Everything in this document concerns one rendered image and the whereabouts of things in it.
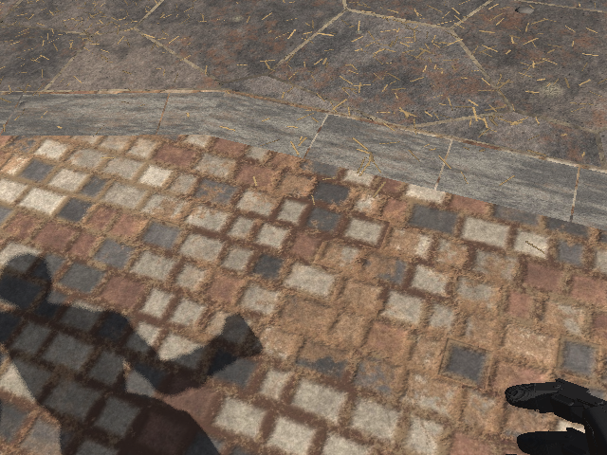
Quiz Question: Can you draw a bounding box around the right robot hand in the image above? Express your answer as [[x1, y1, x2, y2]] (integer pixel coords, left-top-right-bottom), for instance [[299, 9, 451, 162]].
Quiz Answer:
[[505, 378, 607, 455]]

